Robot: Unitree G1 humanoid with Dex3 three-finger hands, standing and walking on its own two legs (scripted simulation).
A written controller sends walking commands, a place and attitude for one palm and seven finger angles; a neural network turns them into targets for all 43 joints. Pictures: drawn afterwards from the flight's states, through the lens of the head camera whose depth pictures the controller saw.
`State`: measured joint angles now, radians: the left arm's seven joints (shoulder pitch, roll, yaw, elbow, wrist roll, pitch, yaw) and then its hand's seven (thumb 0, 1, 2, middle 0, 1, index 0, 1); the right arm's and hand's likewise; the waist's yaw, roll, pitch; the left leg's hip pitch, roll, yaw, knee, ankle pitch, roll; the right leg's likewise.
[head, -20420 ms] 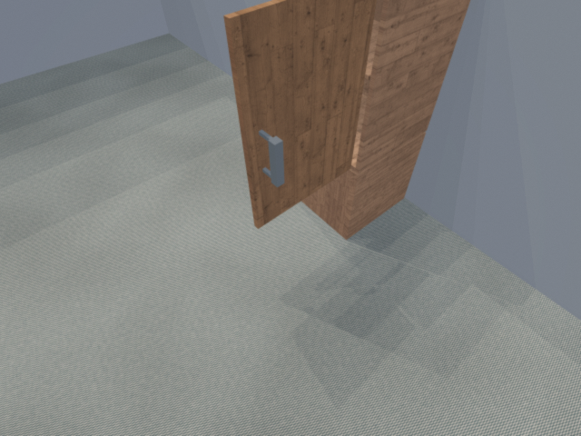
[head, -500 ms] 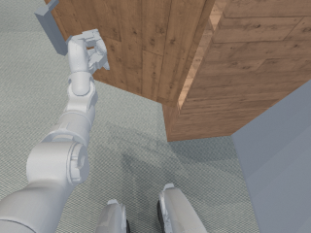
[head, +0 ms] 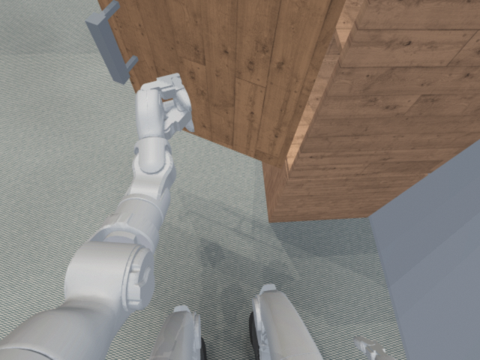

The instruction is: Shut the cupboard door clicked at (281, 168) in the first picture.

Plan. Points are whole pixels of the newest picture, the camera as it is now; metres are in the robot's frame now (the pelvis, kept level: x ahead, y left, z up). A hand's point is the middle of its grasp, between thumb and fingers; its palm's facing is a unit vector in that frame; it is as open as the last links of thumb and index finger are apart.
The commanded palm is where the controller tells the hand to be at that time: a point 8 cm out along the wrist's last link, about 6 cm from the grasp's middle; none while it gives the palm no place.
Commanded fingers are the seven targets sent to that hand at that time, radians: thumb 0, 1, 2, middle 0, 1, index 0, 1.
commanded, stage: draw the hand back to the body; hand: left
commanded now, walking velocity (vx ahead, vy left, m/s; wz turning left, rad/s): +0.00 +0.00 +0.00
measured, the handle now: (117, 44) +0.68 +0.15 +0.04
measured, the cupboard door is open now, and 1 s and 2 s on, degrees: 63 63 63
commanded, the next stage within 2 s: step back with the hand held close in 1.50 s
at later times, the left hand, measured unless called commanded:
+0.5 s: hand (90, 165) +0.37 +0.13 +0.15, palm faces -0.05 -0.99 -0.12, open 3.0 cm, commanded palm +0.33 +0.20 +0.17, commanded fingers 0.00 0.90 0.90 -1.02 -1.20 -1.02 -1.20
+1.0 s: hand out of the picture +0.27 +0.26 +0.25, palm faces +0.36 -0.86 -0.37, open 5.1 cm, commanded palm +0.22 +0.30 +0.27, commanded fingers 0.00 0.90 0.90 -0.34 -0.45 -0.34 -0.45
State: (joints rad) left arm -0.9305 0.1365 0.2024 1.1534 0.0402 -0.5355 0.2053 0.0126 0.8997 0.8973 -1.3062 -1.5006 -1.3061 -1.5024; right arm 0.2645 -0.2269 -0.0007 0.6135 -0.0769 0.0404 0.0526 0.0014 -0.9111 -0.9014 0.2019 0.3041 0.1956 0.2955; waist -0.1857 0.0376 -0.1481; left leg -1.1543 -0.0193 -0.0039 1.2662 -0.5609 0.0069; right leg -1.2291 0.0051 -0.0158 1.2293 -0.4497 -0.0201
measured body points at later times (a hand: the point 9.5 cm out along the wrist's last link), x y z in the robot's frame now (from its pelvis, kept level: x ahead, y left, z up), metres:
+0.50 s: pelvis +0.04 +0.01 +0.08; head +0.07 +0.00 +0.53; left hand +0.36 +0.19 +0.16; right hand +0.19 -0.25 +0.00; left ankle +0.01 +0.12 -0.62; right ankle +0.06 -0.11 -0.62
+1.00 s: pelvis +0.06 +0.02 +0.12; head +0.04 -0.01 +0.57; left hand +0.24 +0.30 +0.27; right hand +0.25 -0.17 +0.03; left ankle +0.01 +0.12 -0.62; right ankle +0.06 -0.11 -0.62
